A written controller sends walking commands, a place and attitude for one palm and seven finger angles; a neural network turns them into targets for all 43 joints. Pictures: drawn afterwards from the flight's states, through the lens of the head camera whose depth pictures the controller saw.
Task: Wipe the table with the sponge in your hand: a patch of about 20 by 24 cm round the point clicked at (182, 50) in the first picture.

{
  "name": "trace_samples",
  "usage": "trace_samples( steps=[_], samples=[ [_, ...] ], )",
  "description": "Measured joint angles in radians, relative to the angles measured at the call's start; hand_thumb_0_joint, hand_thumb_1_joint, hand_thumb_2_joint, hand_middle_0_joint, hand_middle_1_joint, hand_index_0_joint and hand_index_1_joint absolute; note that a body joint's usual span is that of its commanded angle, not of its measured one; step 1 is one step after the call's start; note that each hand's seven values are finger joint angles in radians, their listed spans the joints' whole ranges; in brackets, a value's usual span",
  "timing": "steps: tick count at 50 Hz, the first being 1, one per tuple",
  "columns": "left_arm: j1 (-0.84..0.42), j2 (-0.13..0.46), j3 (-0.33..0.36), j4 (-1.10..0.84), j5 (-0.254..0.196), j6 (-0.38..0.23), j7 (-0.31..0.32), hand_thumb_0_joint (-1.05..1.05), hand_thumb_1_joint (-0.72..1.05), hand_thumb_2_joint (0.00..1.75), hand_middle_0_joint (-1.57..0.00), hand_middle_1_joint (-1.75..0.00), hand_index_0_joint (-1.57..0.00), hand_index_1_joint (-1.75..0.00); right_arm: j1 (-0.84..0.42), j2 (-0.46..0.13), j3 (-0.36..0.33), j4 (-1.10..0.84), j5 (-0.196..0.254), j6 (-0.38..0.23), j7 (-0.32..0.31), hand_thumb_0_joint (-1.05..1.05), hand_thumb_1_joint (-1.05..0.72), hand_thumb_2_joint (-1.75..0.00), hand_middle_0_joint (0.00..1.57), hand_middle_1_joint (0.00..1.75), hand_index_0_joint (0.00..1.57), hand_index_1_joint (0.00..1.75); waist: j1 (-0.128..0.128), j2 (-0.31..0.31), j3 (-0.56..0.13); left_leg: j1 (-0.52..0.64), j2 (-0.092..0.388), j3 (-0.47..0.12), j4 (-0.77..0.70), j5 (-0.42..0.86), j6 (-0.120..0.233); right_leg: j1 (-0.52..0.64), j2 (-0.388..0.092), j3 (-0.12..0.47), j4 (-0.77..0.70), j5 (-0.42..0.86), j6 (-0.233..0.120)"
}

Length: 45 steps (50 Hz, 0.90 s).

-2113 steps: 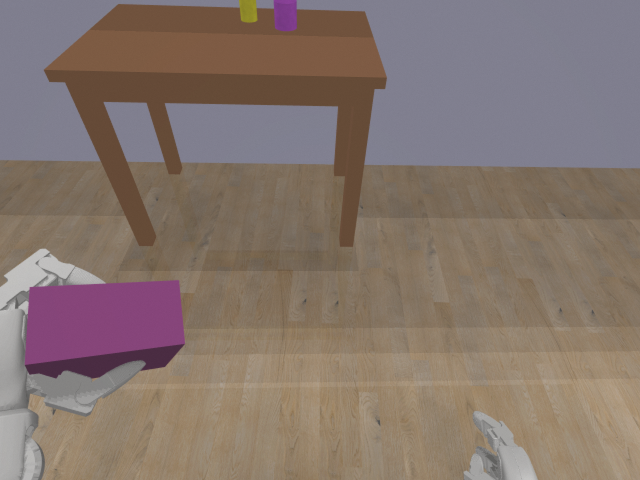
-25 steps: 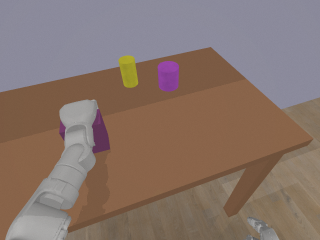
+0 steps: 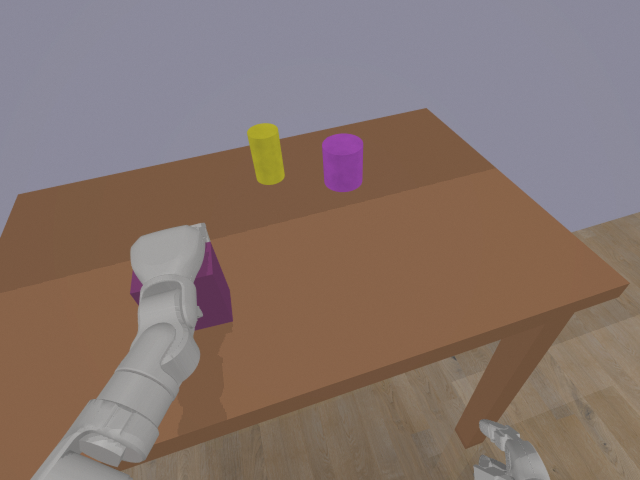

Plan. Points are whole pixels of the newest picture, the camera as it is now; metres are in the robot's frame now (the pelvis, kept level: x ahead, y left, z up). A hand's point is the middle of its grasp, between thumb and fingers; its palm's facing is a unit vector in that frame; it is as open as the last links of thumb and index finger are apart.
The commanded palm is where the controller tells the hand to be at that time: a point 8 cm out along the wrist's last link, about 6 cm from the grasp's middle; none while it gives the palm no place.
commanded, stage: wipe back along the middle lane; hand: left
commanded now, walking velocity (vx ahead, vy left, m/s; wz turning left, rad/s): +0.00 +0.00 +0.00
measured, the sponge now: (190, 299) +0.35 +0.23 +0.03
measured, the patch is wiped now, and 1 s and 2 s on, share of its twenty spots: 0.60 0.85 0.95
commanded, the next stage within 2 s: slide across to the third lane in 0.64 s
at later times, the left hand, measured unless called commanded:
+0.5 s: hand (190, 308) +0.30 +0.20 +0.08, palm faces +0.06 -0.07 -1.00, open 9.9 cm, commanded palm +0.26 +0.19 +0.11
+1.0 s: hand (203, 327) +0.28 +0.18 +0.08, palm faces +0.04 -0.08 -1.00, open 9.9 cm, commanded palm +0.25 +0.15 +0.13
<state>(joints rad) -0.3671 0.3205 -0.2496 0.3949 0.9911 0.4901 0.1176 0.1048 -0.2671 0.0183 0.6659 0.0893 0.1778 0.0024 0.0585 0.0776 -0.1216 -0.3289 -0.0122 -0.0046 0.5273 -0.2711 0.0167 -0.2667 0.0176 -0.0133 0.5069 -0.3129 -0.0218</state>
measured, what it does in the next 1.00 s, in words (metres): stands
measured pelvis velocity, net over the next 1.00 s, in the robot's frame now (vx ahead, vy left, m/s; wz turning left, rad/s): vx -0.02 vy -0.02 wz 0.00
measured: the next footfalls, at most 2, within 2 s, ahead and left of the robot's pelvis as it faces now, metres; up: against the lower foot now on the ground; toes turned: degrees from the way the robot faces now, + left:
none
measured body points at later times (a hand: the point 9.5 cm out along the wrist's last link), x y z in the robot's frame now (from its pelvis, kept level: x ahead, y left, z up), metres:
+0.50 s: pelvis -0.01 -0.01 +0.00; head -0.03 -0.05 +0.45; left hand +0.29 +0.20 +0.13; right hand +0.23 -0.21 -0.08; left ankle +0.00 +0.11 -0.74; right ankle -0.04 -0.11 -0.74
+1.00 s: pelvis -0.02 -0.02 +0.00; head -0.05 -0.06 +0.44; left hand +0.27 +0.18 +0.13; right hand +0.23 -0.22 -0.08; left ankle +0.00 +0.11 -0.74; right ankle -0.04 -0.11 -0.74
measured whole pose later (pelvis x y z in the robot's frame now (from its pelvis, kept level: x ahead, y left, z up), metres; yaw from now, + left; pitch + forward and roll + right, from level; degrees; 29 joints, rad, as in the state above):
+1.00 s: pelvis -0.02 -0.02 +0.00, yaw +0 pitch -1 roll +1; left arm -0.15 0.30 -0.38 0.08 1.00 0.60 0.07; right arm 0.01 -0.26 0.02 0.66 0.09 0.13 0.02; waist 0.10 0.10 -0.09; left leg -0.26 0.00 0.00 0.53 -0.26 -0.01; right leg -0.22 0.03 -0.01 0.55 -0.32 -0.05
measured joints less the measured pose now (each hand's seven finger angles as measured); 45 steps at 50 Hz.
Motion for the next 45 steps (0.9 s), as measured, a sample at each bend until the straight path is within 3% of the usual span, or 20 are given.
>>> trace_samples(
  steps=[17,39,45],
  samples=[
    [0.12,-0.022,-0.061,-0.172,0.014,0.067,-0.011,0.01,-0.46,1.06,-0.7,-1.38,-0.72,-1.39,-0.059,-0.001,0.004,-0.024,0.003,-0.009,0.016,0.01,-0.91,-0.9,0.19,0.3,0.2,0.3,0.024,0.005,0.008,0.025,-0.003,0.003,0.008,-0.001,-0.002,0.016,-0.003,0.003,0.026,-0.01,-0.003],
    [0.294,-0.025,-0.079,-0.369,0.022,0.086,-0.014,0.01,-0.46,1.06,-0.7,-1.38,-0.71,-1.39,-0.083,0.005,0.014,-0.034,-0.001,-0.014,0.038,0.01,-0.91,-0.9,0.19,0.3,0.2,0.3,0.037,0.018,0.017,0.062,0.01,0.012,0.007,-0.002,-0.016,0.038,0.01,0.013,0.046,-0.017,-0.017],
    [0.264,-0.024,-0.11,-0.355,0.017,0.112,-0.031,0.01,-0.46,1.06,-0.7,-1.38,-0.71,-1.39,-0.088,0.0,0.007,-0.018,-0.002,-0.024,0.028,0.02,-0.91,-0.9,0.19,0.3,0.2,0.3,0.042,0.017,0.029,0.068,0.011,0.006,0.004,0.005,-0.019,0.044,0.01,0.006,0.048,-0.014,-0.021]
  ],
)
